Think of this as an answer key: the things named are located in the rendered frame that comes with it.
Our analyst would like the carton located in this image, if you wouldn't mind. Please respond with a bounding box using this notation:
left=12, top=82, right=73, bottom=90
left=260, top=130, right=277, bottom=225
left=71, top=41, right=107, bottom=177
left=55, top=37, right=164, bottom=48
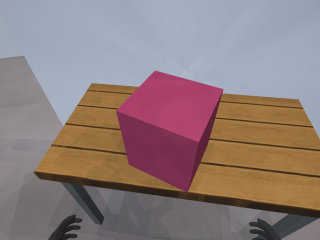
left=116, top=70, right=224, bottom=192

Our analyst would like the left robot hand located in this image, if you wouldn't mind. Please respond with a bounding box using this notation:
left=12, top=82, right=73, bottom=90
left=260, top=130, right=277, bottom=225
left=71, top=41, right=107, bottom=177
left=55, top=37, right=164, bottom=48
left=48, top=214, right=82, bottom=240

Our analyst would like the right robot hand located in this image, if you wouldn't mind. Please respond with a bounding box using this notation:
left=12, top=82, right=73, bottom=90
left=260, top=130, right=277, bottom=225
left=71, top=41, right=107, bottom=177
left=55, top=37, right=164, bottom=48
left=249, top=218, right=281, bottom=240

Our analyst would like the table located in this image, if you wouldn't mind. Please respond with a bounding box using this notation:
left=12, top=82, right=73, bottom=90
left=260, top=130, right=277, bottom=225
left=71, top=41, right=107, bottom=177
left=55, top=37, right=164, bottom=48
left=34, top=83, right=320, bottom=240

